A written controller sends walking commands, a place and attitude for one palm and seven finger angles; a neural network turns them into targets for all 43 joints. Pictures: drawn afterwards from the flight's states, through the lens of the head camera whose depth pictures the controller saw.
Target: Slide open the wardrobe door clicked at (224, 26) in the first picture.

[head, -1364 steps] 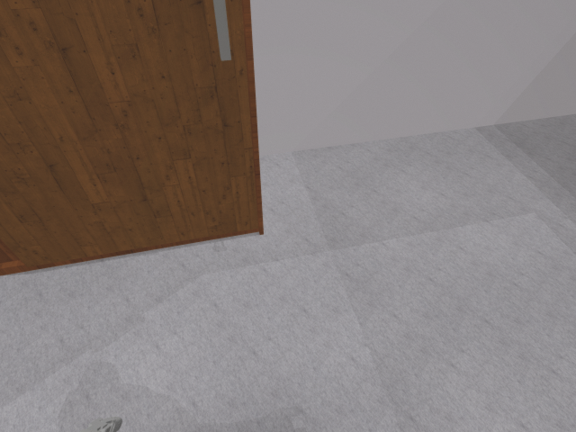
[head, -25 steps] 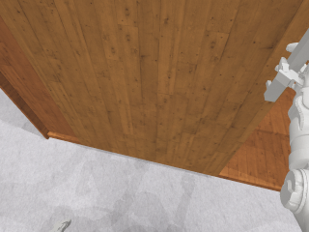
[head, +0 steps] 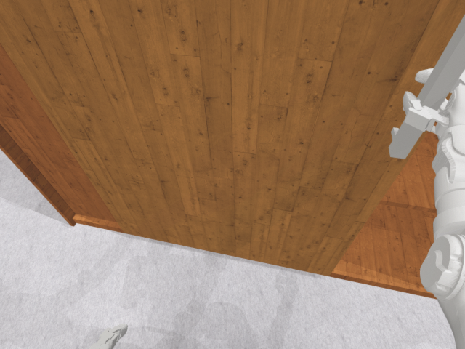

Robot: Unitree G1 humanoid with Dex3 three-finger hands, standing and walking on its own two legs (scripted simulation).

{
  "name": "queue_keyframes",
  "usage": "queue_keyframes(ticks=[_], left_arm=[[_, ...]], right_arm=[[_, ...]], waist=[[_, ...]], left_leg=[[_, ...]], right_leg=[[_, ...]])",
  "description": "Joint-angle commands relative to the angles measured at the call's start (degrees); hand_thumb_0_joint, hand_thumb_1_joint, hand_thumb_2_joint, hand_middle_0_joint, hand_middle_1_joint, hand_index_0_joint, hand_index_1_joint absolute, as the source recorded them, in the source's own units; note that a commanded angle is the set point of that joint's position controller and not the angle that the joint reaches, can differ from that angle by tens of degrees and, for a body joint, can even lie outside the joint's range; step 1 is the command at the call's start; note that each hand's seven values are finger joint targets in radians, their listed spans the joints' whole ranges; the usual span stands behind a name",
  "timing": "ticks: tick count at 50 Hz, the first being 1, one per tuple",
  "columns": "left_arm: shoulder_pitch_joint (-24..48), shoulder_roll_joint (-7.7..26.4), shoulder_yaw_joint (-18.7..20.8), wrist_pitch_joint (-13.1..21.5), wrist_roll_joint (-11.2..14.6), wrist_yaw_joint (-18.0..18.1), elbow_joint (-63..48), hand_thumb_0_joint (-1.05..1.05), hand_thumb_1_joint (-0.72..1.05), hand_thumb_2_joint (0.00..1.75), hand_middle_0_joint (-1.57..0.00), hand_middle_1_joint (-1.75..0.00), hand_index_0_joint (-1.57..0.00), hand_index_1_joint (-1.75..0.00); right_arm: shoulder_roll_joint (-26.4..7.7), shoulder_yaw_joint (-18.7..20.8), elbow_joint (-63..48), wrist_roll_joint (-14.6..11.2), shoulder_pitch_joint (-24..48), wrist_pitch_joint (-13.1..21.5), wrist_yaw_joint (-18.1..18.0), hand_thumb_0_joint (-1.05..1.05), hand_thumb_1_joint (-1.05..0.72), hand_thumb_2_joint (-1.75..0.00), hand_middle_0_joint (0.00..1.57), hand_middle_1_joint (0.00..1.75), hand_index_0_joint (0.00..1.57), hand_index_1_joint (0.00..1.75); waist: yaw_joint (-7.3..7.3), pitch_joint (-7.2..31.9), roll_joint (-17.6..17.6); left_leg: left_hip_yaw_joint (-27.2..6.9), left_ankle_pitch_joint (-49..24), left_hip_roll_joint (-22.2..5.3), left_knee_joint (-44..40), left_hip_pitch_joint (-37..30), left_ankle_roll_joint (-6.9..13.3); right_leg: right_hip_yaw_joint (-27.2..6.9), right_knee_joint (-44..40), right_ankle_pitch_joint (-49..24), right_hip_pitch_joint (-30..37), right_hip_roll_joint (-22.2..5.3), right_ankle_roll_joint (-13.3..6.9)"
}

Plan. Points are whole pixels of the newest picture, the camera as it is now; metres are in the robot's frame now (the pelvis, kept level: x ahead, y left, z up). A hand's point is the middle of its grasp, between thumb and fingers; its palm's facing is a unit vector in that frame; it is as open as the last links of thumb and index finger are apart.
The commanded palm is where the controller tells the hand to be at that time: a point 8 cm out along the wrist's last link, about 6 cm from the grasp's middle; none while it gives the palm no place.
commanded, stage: loosen the grip on the handle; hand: right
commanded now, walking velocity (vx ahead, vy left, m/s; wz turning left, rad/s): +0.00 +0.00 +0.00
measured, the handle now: (432, 81) +0.51 -0.26 +0.22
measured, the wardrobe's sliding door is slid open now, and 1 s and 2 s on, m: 0.63 0.63 0.62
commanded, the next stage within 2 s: slip the hand off the handle in 0.50 s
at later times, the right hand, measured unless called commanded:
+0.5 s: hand (417, 114) +0.48 -0.25 +0.17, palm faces +0.33 +0.93 -0.16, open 13.6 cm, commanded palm +0.44 -0.29 +0.18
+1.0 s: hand (423, 112) +0.48 -0.26 +0.18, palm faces +0.29 +0.95 -0.14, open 13.3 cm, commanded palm +0.44 -0.34 +0.18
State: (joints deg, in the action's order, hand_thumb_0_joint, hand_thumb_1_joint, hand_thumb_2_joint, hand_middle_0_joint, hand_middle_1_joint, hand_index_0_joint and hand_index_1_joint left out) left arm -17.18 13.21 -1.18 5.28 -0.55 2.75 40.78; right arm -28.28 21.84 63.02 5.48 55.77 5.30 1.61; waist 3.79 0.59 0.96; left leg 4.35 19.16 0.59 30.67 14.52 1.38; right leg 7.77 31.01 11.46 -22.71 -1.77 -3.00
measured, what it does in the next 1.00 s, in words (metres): stands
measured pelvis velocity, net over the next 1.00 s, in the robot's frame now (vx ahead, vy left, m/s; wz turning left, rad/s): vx -0.01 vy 0.01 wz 0.02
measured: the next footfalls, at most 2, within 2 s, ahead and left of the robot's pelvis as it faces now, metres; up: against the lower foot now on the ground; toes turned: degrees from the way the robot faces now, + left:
none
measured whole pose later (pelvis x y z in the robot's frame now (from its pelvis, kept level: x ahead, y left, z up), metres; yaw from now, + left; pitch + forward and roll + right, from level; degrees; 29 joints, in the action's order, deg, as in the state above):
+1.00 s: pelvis -0.01 +0.01 -0.01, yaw +1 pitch +7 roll +2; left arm -22.5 15.7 -0.9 2.8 -0.4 2.7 40.4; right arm -37.7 27.5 67.3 5.6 55.4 9.6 4.8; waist 8.8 2.2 0.2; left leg 4.4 18.8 2.3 33.0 21.7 2.0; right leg 7.2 34.6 11.7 -30.3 -3.7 -2.6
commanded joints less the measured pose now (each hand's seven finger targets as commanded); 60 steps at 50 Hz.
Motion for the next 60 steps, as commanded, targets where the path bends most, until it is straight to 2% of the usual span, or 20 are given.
queue_keyframes(ticks=[1,2,4,7,8,12,15,16,19,21,24,26,30,36,37,41,43,46,50,60], left_arm=[[-7.33,11.5,5.29,3.43,-2.74,-2.18,-5.24,0.0,0.9,0.9,-0.2,-0.3,-0.2,-0.3],[-7.7,11.27,5.15,3.09,-2.28,-2.94,-4.73,0.0,0.9,0.9,-0.2,-0.3,-0.2,-0.3],[-8.15,11.76,5.16,2.49,-1.49,-3.1,-5.02,0.0,0.9,0.9,-0.2,-0.3,-0.2,-0.3],[-7.95,12.43,5.22,2.19,-0.41,-2.31,-5.7,0.0,0.9,0.9,-0.2,-0.3,-0.2,-0.3],[-7.99,12.15,5.05,2.17,0.08,-2.13,-5.34,0.0,0.9,0.9,-0.2,-0.3,-0.2,-0.3],[-9.06,12.63,5.48,2.53,-0.12,-1.36,-3.85,0.0,0.9,0.9,-0.2,-0.3,-0.2,-0.3],[-9.6,12.7,5.62,3.07,-0.28,-1.57,-2.76,0.0,0.9,0.9,-0.2,-0.3,-0.2,-0.3],[-11.09,14.07,5.65,2.61,-0.63,-0.74,-1.06,0.0,0.9,0.9,-0.2,-0.3,-0.2,-0.3],[-11.22,12.98,5.37,2.37,-0.75,-1.14,-1.36,0.0,0.9,0.9,-0.2,-0.3,-0.2,-0.3],[-11.71,13.48,5.75,2.17,-0.95,-1.0,-1.81,0.0,0.9,0.9,-0.2,-0.3,-0.2,-0.3],[-11.19,13.13,5.37,1.67,-0.2,-0.63,-1.48,0.0,0.9,0.9,-0.2,-0.3,-0.2,-0.3],[-11.65,13.59,5.42,1.66,-0.05,-0.4,-1.18,0.0,0.9,0.9,-0.2,-0.3,-0.2,-0.3],[-12.19,13.16,5.08,1.59,-0.11,-0.5,-0.73,0.0,0.9,0.9,-0.2,-0.3,-0.2,-0.3],[-12.5,13.26,4.7,0.89,-0.38,-0.12,-1.87,0.0,0.9,0.9,-0.2,-0.3,-0.2,-0.3],[-12.18,12.95,4.44,0.74,-0.24,-0.14,-2.12,0.0,0.9,0.9,-0.2,-0.3,-0.2,-0.3],[-12.24,13.2,4.51,0.14,-0.17,0.18,-2.93,0.0,0.9,0.9,-0.2,-0.3,-0.2,-0.3],[-12.11,12.95,4.2,-0.27,0.12,0.29,-3.24,0.0,0.9,0.9,-0.2,-0.3,-0.2,-0.3],[-11.63,13.55,4.11,-0.92,0.34,0.95,-3.67,0.0,0.9,0.9,-0.2,-0.3,-0.2,-0.3],[-11.49,13.27,3.94,-1.91,0.72,1.17,-4.64,0.0,0.9,0.9,-0.2,-0.3,-0.2,-0.3],[-11.38,13.76,3.88,-3.34,1.2,2.11,-5.18,0.0,0.9,0.9,-0.2,-0.3,-0.2,-0.3]], right_arm=[[-20.82,4.75,-13.7,1.56,35.89,3.39,-2.53,0.0,-0.3,-0.61,0.45,1.4,0.45,1.4],[-18.79,1.74,-13.8,2.98,35.4,3.69,-3.39,0.0,-0.17,-0.55,0.45,1.4,0.45,1.4],[-16.64,0.39,-9.62,2.49,29.94,4.14,-4.16,0.0,0.07,-0.43,0.45,1.4,0.45,1.4],[-16.72,-0.06,-11.07,-0.11,30.15,4.33,-3.14,0.0,0.43,-0.26,0.44,1.38,0.44,1.38],[-14.06,-2.33,-9.29,-0.49,30.58,3.64,-2.73,0.0,0.55,-0.2,0.42,1.37,0.42,1.37],[-16.12,-2.03,-15.14,-1.29,35.53,4.11,-4.19,0.0,0.55,-0.2,0.37,1.3,0.37,1.3],[-14.24,-2.5,-17.22,-1.68,33.4,5.1,-5.94,0.0,0.55,-0.2,0.33,1.25,0.33,1.25],[-26.29,6.1,-11.66,-0.38,34.31,5.5,-6.83,0.0,0.55,-0.2,0.32,1.23,0.32,1.23],[-20.77,0.21,-13.27,0.44,34.31,6.49,-6.59,0.0,0.55,-0.2,0.28,1.18,0.28,1.18],[-23.24,2.49,-15.83,0.22,30.99,7.24,-6.23,0.0,0.55,-0.2,0.25,1.15,0.25,1.15],[-20.46,1.31,-13.64,-1.97,29.4,6.47,-5.04,0.0,0.55,-0.2,0.25,1.15,0.25,1.15],[-24.07,3.75,-14.11,-2.24,29.97,6.45,-5.16,0.0,0.55,-0.2,0.25,1.15,0.25,1.15],[-21.5,1.79,-11.31,-1.68,29.15,5.82,-5.51,0.0,0.55,-0.2,0.25,1.15,0.25,1.15],[-29.11,6.48,-10.39,-0.55,28.24,6.96,-5.16,0.0,0.55,-0.2,0.25,1.15,0.25,1.15],[-27.39,4.74,-9.71,-0.56,28.52,6.84,-4.71,0.0,0.55,-0.2,0.25,1.15,0.25,1.15],[-32.6,8.57,-10.16,-0.64,27.24,7.29,-4.09,0.0,0.55,-0.2,0.25,1.15,0.25,1.15],[-32.19,8.08,-8.65,-0.82,26.03,6.87,-3.27,0.0,0.55,-0.2,0.25,1.15,0.25,1.15],[-38.22,12.04,-7.12,-0.94,24.09,6.2,-2.62,0.0,0.55,-0.2,0.25,1.15,0.25,1.15],[-38.63,11.24,-7.24,-0.44,22.55,5.25,-1.45,0.0,0.55,-0.2,0.25,1.15,0.25,1.15],[-43.69,13.51,-6.33,-0.56,20.79,5.05,-0.15,0.0,0.55,-0.2,0.25,1.15,0.25,1.15]], waist=[[0.81,23.72,-10.03],[1.94,21.83,-12.48],[2.29,16.33,-5.43],[2.33,18.35,-2.52],[3.23,16.2,-2.37],[3.72,18.15,-5.71],[3.66,18.75,-7.15],[3.54,17.12,-3.01],[4.0,18.98,-7.85],[2.94,22.8,-8.81],[3.88,17.41,-4.92],[3.5,17.43,-5.39],[4.81,14.71,-4.85],[3.26,17.67,-3.81],[3.85,16.68,-3.99],[2.71,19.24,-3.37],[2.94,17.61,-2.69],[2.08,16.79,-1.07],[1.98,16.61,-3.18],[1.93,15.7,-2.13]], left_leg=[[-6.03,-23.77,-0.2,-2.71,6.2,1.37],[-5.62,-17.67,0.34,-3.19,9.91,1.73],[-4.44,-11.24,0.84,-3.82,11.49,1.64],[-5.05,-8.71,0.43,-4.33,9.38,1.14],[-4.79,-7.05,0.58,-4.61,11.14,0.95],[-5.14,-4.17,0.72,-5.12,12.3,0.46],[-4.44,-3.28,1.23,-4.59,13.93,0.46],[-4.87,-3.12,1.13,-5.06,12.53,0.29],[-4.89,-4.28,1.23,-4.48,12.58,0.21],[-4.88,-6.62,1.31,-4.37,11.0,0.54],[-4.86,-6.07,1.67,-5.5,10.98,-0.18],[-5.43,-5.98,1.31,-5.85,10.15,-0.08],[-4.64,-4.55,1.58,-5.81,12.9,-0.48],[-5.57,-7.26,0.98,-4.8,9.56,-0.56],[-5.27,-7.09,1.17,-4.71,10.42,-0.77],[-6.37,-9.72,0.6,-4.1,7.65,-0.93],[-6.25,-10.88,0.64,-3.95,7.77,-1.11],[-7.72,-12.49,-0.33,-3.79,5.57,-1.53],[-7.42,-14.49,-0.25,-3.19,5.35,-1.77],[-8.36,-12.59,-0.61,-3.03,5.63,-2.39]], right_leg=[[-8.13,0.55,-25.12,22.72,-0.8,0.63],[-8.69,0.32,-19.99,23.11,-0.8,1.05],[-9.76,-1.22,-8.45,17.24,-1.04,0.73],[-9.22,-1.78,-3.03,14.72,-0.33,0.11],[-9.23,-2.01,-1.08,14.47,-0.26,-0.05],[-10.11,-2.28,2.43,14.85,-0.35,0.22],[-11.14,-2.66,3.16,16.72,-0.8,0.65],[-10.87,-2.12,3.64,12.56,-0.76,0.12],[-9.99,-2.02,1.04,14.07,-0.54,0.34],[-10.44,-1.44,-3.1,16.92,-0.93,0.56],[-9.65,-1.86,-1.15,13.73,-0.85,0.18],[-9.62,-1.95,-0.73,13.2,-0.73,0.04],[-10.16,-2.43,1.38,12.46,-0.8,0.14],[-9.45,-0.9,-1.78,10.22,-0.39,-0.21],[-9.41,-0.98,-1.36,10.03,-0.4,-0.13],[-8.69,0.2,-3.15,8.73,-0.17,-0.35],[-8.53,0.23,-3.42,7.66,-0.15,-0.24],[-7.69,1.09,-2.56,3.91,-0.06,-0.28],[-7.12,1.25,-3.43,2.99,0.19,-0.06],[-6.7,2.35,-0.86,-0.5,-0.12,0.01]])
